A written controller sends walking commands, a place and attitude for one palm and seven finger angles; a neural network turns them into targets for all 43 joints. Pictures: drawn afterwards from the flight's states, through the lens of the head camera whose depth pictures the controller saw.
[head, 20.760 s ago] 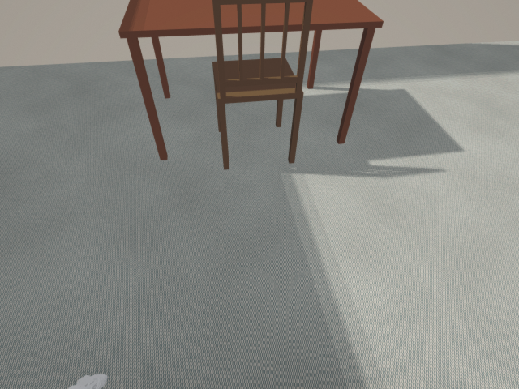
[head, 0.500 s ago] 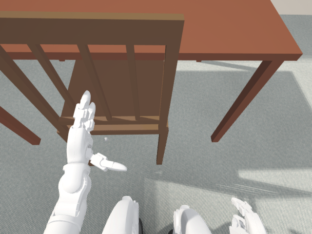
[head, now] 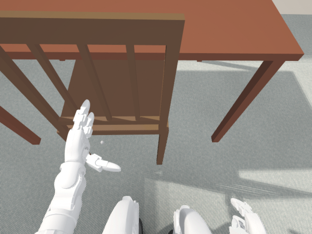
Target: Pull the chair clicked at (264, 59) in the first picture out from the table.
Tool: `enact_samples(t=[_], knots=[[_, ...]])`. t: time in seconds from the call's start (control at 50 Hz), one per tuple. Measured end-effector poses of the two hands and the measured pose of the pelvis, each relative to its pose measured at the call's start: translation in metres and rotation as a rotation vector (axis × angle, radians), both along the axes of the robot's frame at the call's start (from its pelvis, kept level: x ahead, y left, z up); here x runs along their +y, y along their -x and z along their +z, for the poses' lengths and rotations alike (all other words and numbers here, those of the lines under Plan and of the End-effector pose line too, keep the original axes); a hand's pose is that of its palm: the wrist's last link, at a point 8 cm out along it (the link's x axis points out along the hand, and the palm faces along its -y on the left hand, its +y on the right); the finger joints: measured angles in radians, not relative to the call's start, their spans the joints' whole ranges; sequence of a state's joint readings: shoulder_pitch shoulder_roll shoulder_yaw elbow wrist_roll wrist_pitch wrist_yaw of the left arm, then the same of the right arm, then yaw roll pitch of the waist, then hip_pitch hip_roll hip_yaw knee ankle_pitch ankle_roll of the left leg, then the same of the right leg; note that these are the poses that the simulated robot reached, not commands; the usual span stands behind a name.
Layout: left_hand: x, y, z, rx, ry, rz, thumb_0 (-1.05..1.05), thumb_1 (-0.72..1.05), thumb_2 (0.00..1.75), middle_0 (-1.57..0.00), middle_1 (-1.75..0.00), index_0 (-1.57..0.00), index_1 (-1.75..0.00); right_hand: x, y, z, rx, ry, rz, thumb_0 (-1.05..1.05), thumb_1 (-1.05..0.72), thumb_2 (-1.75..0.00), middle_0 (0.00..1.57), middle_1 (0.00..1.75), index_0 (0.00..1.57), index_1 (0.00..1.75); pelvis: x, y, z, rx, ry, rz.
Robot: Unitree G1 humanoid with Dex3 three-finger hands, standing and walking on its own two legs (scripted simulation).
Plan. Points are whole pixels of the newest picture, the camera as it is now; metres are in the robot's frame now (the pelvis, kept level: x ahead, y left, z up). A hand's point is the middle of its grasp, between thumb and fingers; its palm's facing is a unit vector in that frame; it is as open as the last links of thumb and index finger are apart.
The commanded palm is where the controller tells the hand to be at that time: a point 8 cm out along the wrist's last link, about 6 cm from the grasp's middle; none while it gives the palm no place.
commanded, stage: aim the fingers beside a spindle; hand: left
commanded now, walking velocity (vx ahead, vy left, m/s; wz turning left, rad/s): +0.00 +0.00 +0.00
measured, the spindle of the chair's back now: (98, 90) +0.47 +0.17 +0.04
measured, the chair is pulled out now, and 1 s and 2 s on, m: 0.00 0.00 0.00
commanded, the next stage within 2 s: push the fingers through the gap in 1.42 s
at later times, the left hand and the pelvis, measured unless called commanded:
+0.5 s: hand (100, 142) +0.32 +0.14 +0.04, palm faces +0.03 -1.00 -0.03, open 16.9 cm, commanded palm +0.31 +0.19 +0.02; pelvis +0.00 +0.01 +0.00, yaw +0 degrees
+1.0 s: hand (103, 147) +0.33 +0.14 +0.00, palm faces -0.01 -1.00 +0.00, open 16.9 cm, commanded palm +0.31 +0.19 +0.02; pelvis -0.01 +0.01 +0.00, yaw +0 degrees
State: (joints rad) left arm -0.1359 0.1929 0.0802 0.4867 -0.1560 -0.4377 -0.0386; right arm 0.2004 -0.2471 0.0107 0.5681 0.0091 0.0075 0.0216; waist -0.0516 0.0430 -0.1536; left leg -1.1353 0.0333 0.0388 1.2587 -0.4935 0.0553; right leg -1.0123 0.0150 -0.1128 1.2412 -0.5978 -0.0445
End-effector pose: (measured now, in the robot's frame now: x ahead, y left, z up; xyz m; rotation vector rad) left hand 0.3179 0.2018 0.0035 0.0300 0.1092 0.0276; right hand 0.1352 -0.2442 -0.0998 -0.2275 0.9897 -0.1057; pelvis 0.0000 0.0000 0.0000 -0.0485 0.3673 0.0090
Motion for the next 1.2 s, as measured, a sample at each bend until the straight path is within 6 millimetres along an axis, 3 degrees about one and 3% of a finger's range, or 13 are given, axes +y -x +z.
enact_samples(t=[0.1,0.2,0.28,0.38,0.5,0.54,0.7,0.76,0.86,0.94,1.02,1.1,1.2], knots=[[-0.013,0.021,0.011,-0.050,0.037,-0.031,-0.01,-0.50,0.30,-0.06,-0.08,-0.06,-0.08,0.001,-0.002,0.006,-0.012,0.021,-0.003,0.01,-0.91,-0.90,0.20,0.30,0.20,0.30,0.002,-0.003,0.004,-0.006,0.003,-0.002],[-0.006,0.014,0.036,-0.194,-0.015,-0.004,-0.01,-0.50,0.30,-0.07,-0.08,-0.06,-0.08,0.003,-0.005,0.004,-0.020,0.024,0.022,0.01,-0.91,-0.90,0.20,0.30,0.20,0.30,0.003,-0.002,0.003,-0.010,0.006,0.005],[-0.002,0.002,0.016,-0.110,-0.015,-0.012,-0.01,-0.50,0.30,-0.06,-0.08,-0.06,-0.08,0.004,-0.006,0.000,-0.020,0.014,0.026,0.01,-0.91,-0.90,0.20,0.30,0.20,0.30,0.004,0.002,-0.002,-0.006,0.009,0.010],[-0.013,0.008,-0.007,0.002,0.035,-0.047,-0.01,-0.50,0.30,-0.06,-0.08,-0.06,-0.08,0.005,-0.004,0.002,-0.022,0.019,0.006,0.01,-0.91,-0.90,0.20,0.30,0.20,0.30,0.006,0.003,-0.002,0.001,0.010,0.002],[-0.006,0.016,0.038,-0.181,-0.003,0.001,-0.01,-0.50,0.30,-0.07,-0.08,-0.06,-0.08,0.009,0.000,0.005,-0.019,0.012,0.010,0.01,-0.91,-0.90,0.20,0.30,0.20,0.30,0.008,0.001,0.004,-0.010,0.007,-0.003],[-0.001,0.013,0.042,-0.200,-0.025,0.011,-0.01,-0.50,0.30,-0.07,-0.08,-0.06,-0.08,0.011,0.001,0.003,-0.011,0.002,0.021,0.01,-0.91,-0.90,0.20,0.30,0.20,0.30,0.008,0.001,0.003,-0.013,0.007,0.002],[-0.016,0.016,-0.008,0.015,0.044,-0.052,-0.01,-0.50,0.30,-0.06,-0.08,-0.06,-0.08,0.009,0.002,0.003,-0.014,0.011,0.007,0.01,-0.91,-0.90,0.20,0.30,0.20,0.30,0.007,0.004,-0.001,-0.007,0.012,0.005],[-0.019,0.022,0.009,-0.067,0.044,-0.044,-0.01,-0.50,0.30,-0.06,-0.08,-0.06,-0.08,0.007,0.001,0.007,-0.028,0.027,-0.002,0.01,-0.91,-0.90,0.20,0.30,0.20,0.30,0.008,0.003,0.001,-0.010,0.011,-0.003],[0.002,0.016,0.043,-0.221,-0.031,0.022,-0.01,-0.50,0.30,-0.07,-0.08,-0.07,-0.08,0.008,0.001,0.006,-0.024,0.020,0.020,0.01,-0.91,-0.90,0.20,0.30,0.20,0.30,0.007,0.004,0.002,-0.018,0.011,0.002],[0.009,0.005,0.018,-0.101,-0.022,0.013,-0.01,-0.50,0.30,-0.06,-0.08,-0.06,-0.08,0.008,0.001,0.001,-0.011,0.008,0.027,0.01,-0.91,-0.90,0.20,0.30,0.20,0.30,0.006,0.006,-0.001,-0.013,0.013,0.011],[-0.010,0.013,-0.008,0.022,0.047,-0.052,-0.01,-0.50,0.30,-0.06,-0.08,-0.06,-0.08,0.007,0.001,0.003,-0.018,0.018,0.008,0.01,-0.91,-0.90,0.20,0.30,0.20,0.30,0.008,0.006,-0.001,-0.005,0.016,0.009],[-0.021,0.021,0.013,-0.076,0.049,-0.058,-0.01,-0.50,0.30,-0.06,-0.08,-0.06,-0.08,0.006,0.001,0.007,-0.029,0.034,-0.003,0.01,-0.91,-0.90,0.20,0.30,0.20,0.30,0.009,0.003,0.002,-0.007,0.012,-0.002],[0.001,0.006,0.037,-0.209,-0.033,0.025,-0.01,-0.50,0.30,-0.07,-0.08,-0.07,-0.08,0.008,0.002,0.003,-0.013,0.021,0.017,0.01,-0.91,-0.90,0.20,0.30,0.20,0.30,0.007,0.003,0.001,-0.009,0.010,0.001]])
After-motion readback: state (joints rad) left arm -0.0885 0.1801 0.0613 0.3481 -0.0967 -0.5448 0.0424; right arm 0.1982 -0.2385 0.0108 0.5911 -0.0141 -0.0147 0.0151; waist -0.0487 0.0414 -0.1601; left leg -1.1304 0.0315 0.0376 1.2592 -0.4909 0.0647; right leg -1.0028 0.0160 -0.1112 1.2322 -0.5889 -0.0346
